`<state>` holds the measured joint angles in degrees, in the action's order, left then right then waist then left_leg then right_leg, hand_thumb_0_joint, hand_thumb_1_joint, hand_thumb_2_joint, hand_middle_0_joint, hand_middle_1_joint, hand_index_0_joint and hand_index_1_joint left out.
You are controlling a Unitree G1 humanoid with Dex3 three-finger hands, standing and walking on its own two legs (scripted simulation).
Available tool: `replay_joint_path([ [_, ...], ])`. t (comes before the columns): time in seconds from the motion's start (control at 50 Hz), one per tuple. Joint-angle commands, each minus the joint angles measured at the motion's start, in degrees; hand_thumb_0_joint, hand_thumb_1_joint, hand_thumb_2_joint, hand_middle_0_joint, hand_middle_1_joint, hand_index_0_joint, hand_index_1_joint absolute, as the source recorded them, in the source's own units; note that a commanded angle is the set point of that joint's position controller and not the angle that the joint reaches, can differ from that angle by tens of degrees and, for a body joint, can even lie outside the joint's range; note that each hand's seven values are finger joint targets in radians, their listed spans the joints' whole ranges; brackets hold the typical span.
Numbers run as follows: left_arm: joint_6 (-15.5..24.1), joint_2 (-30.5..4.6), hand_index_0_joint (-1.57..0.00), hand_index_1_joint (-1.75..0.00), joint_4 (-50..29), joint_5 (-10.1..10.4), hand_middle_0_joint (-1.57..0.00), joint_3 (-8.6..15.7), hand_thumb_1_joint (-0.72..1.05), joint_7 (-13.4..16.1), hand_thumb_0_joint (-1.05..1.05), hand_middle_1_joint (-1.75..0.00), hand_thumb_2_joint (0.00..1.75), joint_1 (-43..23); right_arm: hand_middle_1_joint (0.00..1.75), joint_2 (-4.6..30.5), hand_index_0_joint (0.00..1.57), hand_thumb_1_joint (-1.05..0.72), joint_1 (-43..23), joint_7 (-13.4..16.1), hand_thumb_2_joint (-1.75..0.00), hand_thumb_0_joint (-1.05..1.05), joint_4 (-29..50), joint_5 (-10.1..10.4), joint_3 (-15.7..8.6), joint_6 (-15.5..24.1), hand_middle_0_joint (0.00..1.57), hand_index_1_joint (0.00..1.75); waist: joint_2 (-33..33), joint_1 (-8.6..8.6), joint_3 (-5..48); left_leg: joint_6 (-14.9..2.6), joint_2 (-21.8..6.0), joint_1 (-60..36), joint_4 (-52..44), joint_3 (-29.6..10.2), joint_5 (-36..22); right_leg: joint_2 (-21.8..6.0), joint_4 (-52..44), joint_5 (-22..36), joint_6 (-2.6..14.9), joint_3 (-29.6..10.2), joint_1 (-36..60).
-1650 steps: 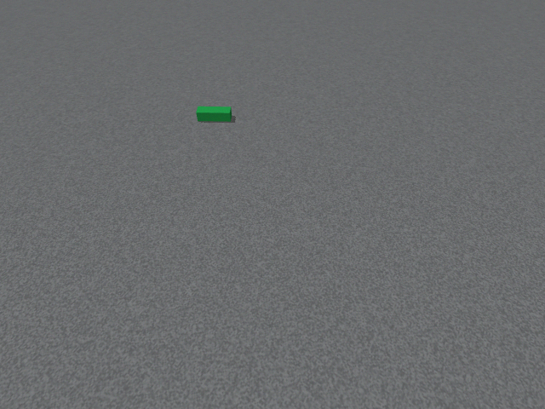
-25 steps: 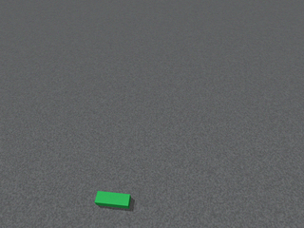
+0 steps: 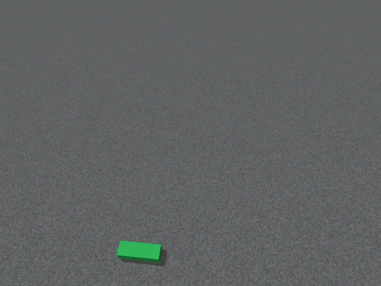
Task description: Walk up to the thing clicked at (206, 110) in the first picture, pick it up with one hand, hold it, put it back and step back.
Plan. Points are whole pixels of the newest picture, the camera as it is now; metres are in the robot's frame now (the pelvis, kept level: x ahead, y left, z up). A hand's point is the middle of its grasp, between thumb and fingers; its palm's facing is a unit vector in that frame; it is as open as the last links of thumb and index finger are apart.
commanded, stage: stand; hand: left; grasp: from above
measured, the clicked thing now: (140, 251) +0.40 +0.28 -0.75
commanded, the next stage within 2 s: step back in 0.16 s
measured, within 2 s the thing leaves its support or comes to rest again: neither
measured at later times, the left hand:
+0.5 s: hand out of the picture +0.10 +0.32 -0.18, palm faces -0.01 -0.93 -0.38, open 7.4 cm
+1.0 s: hand out of the picture -0.05 +0.31 -0.16, palm faces -0.09 -0.91 -0.40, open 7.4 cm
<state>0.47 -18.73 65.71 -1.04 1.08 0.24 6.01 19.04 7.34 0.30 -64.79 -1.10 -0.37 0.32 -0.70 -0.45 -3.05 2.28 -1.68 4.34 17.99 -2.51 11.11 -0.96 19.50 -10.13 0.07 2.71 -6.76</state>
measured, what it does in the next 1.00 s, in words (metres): walks backwards: right foot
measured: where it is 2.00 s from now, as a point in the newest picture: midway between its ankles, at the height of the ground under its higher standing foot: outside the picture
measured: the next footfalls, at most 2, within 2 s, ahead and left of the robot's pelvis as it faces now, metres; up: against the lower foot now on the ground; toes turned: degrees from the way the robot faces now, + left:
right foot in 0.90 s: -0.13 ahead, -0.07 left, +0.00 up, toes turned -3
left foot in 1.22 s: -0.20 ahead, +0.18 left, +0.00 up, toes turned -4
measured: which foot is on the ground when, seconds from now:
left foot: down 0.00-0.92, up 0.94-1.00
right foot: down 0.00-0.46, up 0.48-0.88, down 0.90-1.00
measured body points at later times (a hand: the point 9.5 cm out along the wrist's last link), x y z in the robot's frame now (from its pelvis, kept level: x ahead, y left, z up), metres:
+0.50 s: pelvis -0.06 +0.05 -0.03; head +0.01 +0.07 +0.41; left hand +0.10 +0.37 -0.16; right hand +0.01 -0.28 -0.14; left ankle -0.06 +0.15 -0.75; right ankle +0.00 -0.11 -0.73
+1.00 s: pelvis -0.16 +0.05 -0.02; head -0.11 +0.03 +0.42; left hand -0.05 +0.35 -0.14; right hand -0.07 -0.27 -0.15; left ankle -0.11 +0.16 -0.71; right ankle -0.17 -0.06 -0.75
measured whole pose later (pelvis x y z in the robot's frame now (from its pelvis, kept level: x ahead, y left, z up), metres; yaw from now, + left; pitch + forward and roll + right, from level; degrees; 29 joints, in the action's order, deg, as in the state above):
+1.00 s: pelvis -0.16 +0.05 -0.02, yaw -5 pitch -3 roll +1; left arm -2.5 -20.5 49.8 -1.9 4.0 -0.1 10.1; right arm 21.7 5.9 0.8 -50.7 -0.3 -2.6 -3.1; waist -0.9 -0.6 -9.6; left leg -0.2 4.0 26.1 53.9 -3.3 26.5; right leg 1.0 37.5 -19.9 1.4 -2.7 -14.8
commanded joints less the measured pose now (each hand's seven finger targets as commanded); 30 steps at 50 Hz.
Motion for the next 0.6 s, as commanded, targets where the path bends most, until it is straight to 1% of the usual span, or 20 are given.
replay_joint_path([
  [0.0, 1.34, -12.23, -0.20, -0.30, -3.80, 0.24, -0.20, 2.36, 0.90, 0.53, 0.00, -0.30, 0.90, -2.72, 0.30, 11.09, 0.20, -0.90, -1.48, 0.57, -0.90, 0.00, 3.40, 0.08, -2.24, 1.05, 0.20, 0.30, 0.95, 0.37, 3.00, -2.70, -4.96, 2.73, -2.86, -2.81, -5.42, -6.15, -3.91, 3.43, 1.08, -6.15, 1.95],
  [0.12, 1.39, -12.10, -0.20, -0.30, -3.75, 0.51, -0.20, 2.17, 0.90, 0.55, 0.00, -0.30, 0.90, -2.08, 0.30, 11.58, 0.20, -0.90, -1.78, 0.65, -0.90, 0.00, 3.38, 0.21, -2.17, 1.19, 0.20, 0.30, 0.48, 0.15, 4.07, -2.69, -5.33, 1.47, -2.57, -2.80, -8.71, -6.31, -2.83, 8.66, 1.26, -6.04, 2.91],
  [0.14, 0.93, -16.66, -0.20, -0.30, -5.05, 1.34, -0.20, 5.06, 0.90, 0.83, 0.00, -0.30, 0.90, -1.76, 0.30, 14.88, 0.20, -0.90, -3.83, 0.34, -0.90, 0.00, 4.71, 0.59, -2.99, 0.22, 0.20, 0.30, 1.39, 0.14, -1.12, -4.04, -3.97, 6.67, 4.92, -2.85, -16.38, -6.39, 1.33, 20.00, 1.64, -7.30, -0.48],
  [0.18, 0.59, -16.94, -0.20, -0.30, -6.85, 1.56, -0.20, 5.63, 0.90, 1.16, 0.00, -0.30, 0.90, 0.04, 0.30, 13.18, 0.20, -0.90, -2.13, 0.33, -0.90, 0.00, 6.06, 1.46, -2.92, -0.40, 0.20, 0.30, 3.02, 0.41, 2.73, -3.76, -1.28, 6.49, 12.84, -0.25, -14.83, -9.40, 2.00, 25.93, 5.40, -9.39, 0.03],
  [0.2, 0.43, -17.70, -0.20, -0.30, -7.81, 1.57, -0.20, 6.01, 0.90, 1.19, 0.00, -0.30, 0.90, -0.80, 0.30, 12.54, 0.20, -0.90, -0.84, 0.29, -0.90, 0.00, 6.61, 1.63, -2.94, -0.84, 0.20, 0.30, 4.99, 0.85, 4.45, -3.38, 0.76, 7.63, 17.38, 0.93, -10.81, -12.02, 1.55, 27.06, 7.86, -11.81, -0.04],
  [0.22, 0.21, -18.08, -0.20, -0.30, -9.08, 1.32, -0.20, 6.42, 0.90, 1.30, 0.00, -0.30, 0.90, -2.07, 0.30, 11.96, 0.20, -0.90, 0.02, 0.31, -0.90, 0.00, 7.11, 1.60, -3.20, -1.39, 0.20, 0.30, 7.50, 1.23, 5.68, -3.26, 2.43, 8.30, 22.67, 1.80, -1.48, -15.02, 0.92, 27.02, 10.78, -13.48, -1.29],
  [0.24, 0.02, -17.97, -0.20, -0.30, -10.91, 0.73, -0.20, 6.34, 0.90, 1.37, 0.00, -0.30, 0.90, -3.69, 0.30, 12.12, 0.20, -0.90, 0.46, 0.10, -0.90, 0.00, 7.91, 1.35, -3.76, -1.99, 0.20, 0.30, 10.59, 1.30, 6.10, -3.78, 4.31, 9.92, 29.63, 1.16, 13.73, -18.41, 0.24, 25.85, 13.58, -16.54, -3.43],
  [0.26, -0.09, -17.95, -0.20, -0.30, -12.34, -0.10, -0.20, 6.47, 0.90, 1.45, 0.00, -0.30, 0.90, -4.68, 0.30, 12.51, 0.20, -0.90, 1.39, -0.06, -0.90, 0.00, 8.56, 0.92, -4.20, -2.55, 0.20, 0.30, 10.83, 1.38, 6.17, -4.50, 3.71, 10.68, 35.58, -1.33, 20.02, -19.92, 1.35, 24.59, 15.34, -16.82, -6.10],
  [0.28, -0.23, -17.90, -0.20, -0.30, -13.52, -0.38, -0.20, 6.51, 0.90, 1.58, 0.00, -0.30, 0.90, -5.95, 0.30, 12.62, 0.20, -0.90, 2.52, -0.24, -0.90, 0.00, 9.30, 1.09, -4.38, -2.86, 0.20, 0.30, 10.90, 2.22, 6.08, -5.07, 2.79, 11.37, 36.80, -3.12, 20.58, -19.50, 2.90, 24.07, 15.31, -15.56, -7.23],
  [0.32, -0.58, -16.86, -0.20, -0.30, -15.17, -0.74, -0.20, 6.06, 0.90, 1.82, 0.00, -0.30, 0.90, -8.34, 0.30, 12.92, 0.20, -0.90, 4.50, -0.36, -0.90, 0.00, 9.93, 1.38, -4.71, -2.84, 0.20, 0.30, 11.53, 3.12, 5.86, -4.92, 2.14, 12.43, 34.26, -2.34, 17.58, -17.41, 5.32, 23.76, 13.29, -13.24, -7.77],
  [0.36, -1.17, -16.87, -0.20, -0.30, -16.66, -0.74, -0.20, 5.88, 0.90, 1.84, 0.00, -0.30, 0.90, -8.03, 0.30, 13.02, 0.20, -0.90, 5.88, -0.29, -0.90, 0.00, 10.17, 0.89, -4.78, -2.44, 0.20, 0.30, 10.84, 2.49, 6.77, -4.17, 1.71, 12.04, 23.48, -0.32, 12.61, -15.22, 9.58, 21.60, 10.70, -12.00, -5.05],
  [0.4, -2.36, -16.05, -0.20, -0.30, -17.46, 0.29, -0.20, 5.46, 0.90, 1.39, 0.00, -0.30, 0.90, -7.50, 0.30, 12.67, 0.20, -0.90, 7.14, -0.15, -0.90, 0.00, 9.71, -0.45, -5.16, -1.66, 0.20, 0.30, 6.34, 3.11, 5.33, -3.75, 1.99, 8.50, 8.45, 1.36, -2.15, -10.58, 16.22, 14.00, 6.83, -9.10, -7.44],
  [0.42, -2.87, -13.03, -0.20, -0.30, -18.17, 0.81, -0.20, 4.99, 0.90, 1.32, 0.00, -0.30, 0.90, -5.03, 0.30, 16.10, 0.20, -0.90, 5.04, 0.01, -0.90, 0.00, 10.95, -1.63, -6.00, -1.28, 0.20, 0.30, -3.99, 1.59, 4.15, -5.63, -5.98, 8.20, 2.66, -10.58, -14.05, -3.20, 23.47, 2.80, 3.92, -6.59, -11.70],
  [0.44, -3.26, -10.82, -0.20, -0.30, -18.32, 1.06, -0.20, 4.58, 0.90, 1.59, 0.00, -0.30, 0.90, -3.83, 0.30, 20.89, 0.20, -0.90, 2.95, 0.04, -0.90, 0.00, 12.09, -1.98, -6.83, -0.78, 0.20, 0.30, -12.53, 0.35, 3.20, -9.36, -14.88, 4.82, 0.87, -22.60, -26.90, 6.48, 32.03, -23.89, 1.93, -6.47, -20.86],
  [0.46, -3.40, -12.94, -0.20, -0.30, -17.96, 0.45, -0.20, 5.45, 0.90, 2.34, 0.00, -0.30, 0.90, -4.11, 0.30, 23.80, 0.20, -0.90, 2.53, 0.09, -0.90, 0.00, 13.38, -1.08, -7.36, -0.58, 0.20, 0.30, -12.70, 2.77, 5.08, -14.34, -18.93, 7.86, 1.72, -26.88, -30.53, 7.92, 40.83, -29.78, 1.33, -13.58, -18.97],
  [0.48, -3.56, -13.73, -0.20, -0.30, -17.36, 0.22, -0.20, 5.57, 0.90, 2.74, 0.00, -0.30, 0.90, -5.32, 0.30, 21.75, 0.20, -0.90, 1.50, 0.50, -0.90, 0.00, 13.67, -1.13, -7.13, -0.46, 0.20, 0.30, -9.08, 2.78, 5.11, -14.38, -17.96, 7.28, 2.95, -24.41, -31.63, 7.63, 46.05, -27.84, 1.66, -15.83, -19.62],
  [0.5, -3.67, -13.69, -0.20, -0.30, -17.34, 0.67, -0.20, 5.40, 0.90, 2.78, 0.00, -0.30, 0.90, -4.49, 0.30, 19.09, 0.20, -0.90, -0.59, 1.08, -0.90, 0.00, 13.97, -1.03, -6.40, -0.36, 0.20, 0.30, -6.04, 1.11, 5.99, -13.18, -14.43, 3.70, 5.43, -17.45, -33.15, 7.49, 48.78, -23.88, 1.78, -16.97, -21.63],
  [0.52, -3.65, -13.58, -0.20, -0.30, -16.71, 1.37, -0.20, 5.24, 0.90, 2.64, 0.00, -0.30, 0.90, -2.00, 0.30, 17.41, 0.20, -0.90, -3.05, 1.43, -0.90, 0.00, 14.72, -1.43, -6.04, -0.37, 0.20, 0.30, -6.52, -0.97, 5.94, -11.09, -11.05, 1.25, 6.74, -12.31, -32.65, 7.48, 50.15, -20.21, 1.71, -16.71, -23.90],
  [0.54, -3.52, -13.85, -0.20, -0.30, -16.59, 1.37, -0.20, 5.22, 0.90, 2.49, 0.00, -0.30, 0.90, 0.21, 0.30, 16.74, 0.20, -0.90, -3.12, 1.78, -0.90, 0.00, 15.57, -1.14, -5.95, -0.25, 0.20, 0.30, -8.25, -1.54, 6.43, -11.10, -10.77, -0.49, 7.73, -10.76, -31.82, 6.94, 50.18, -18.18, 1.22, -15.15, -24.30],
  [0.58, -3.26, -13.85, -0.20, -0.30, -16.88, 0.71, -0.20, 5.68, 0.90, 2.08, 0.00, -0.30, 0.90, 0.86, 0.30, 15.17, 0.20, -0.90, -0.68, 2.07, -0.90, 0.00, 16.10, -0.60, -5.91, -0.23, 0.20, 0.30, -7.34, -0.15, 7.38, -12.13, -10.94, -4.17, 9.13, -10.71, -34.33, 6.32, 49.61, -17.82, -0.55, -13.42, -23.42],
])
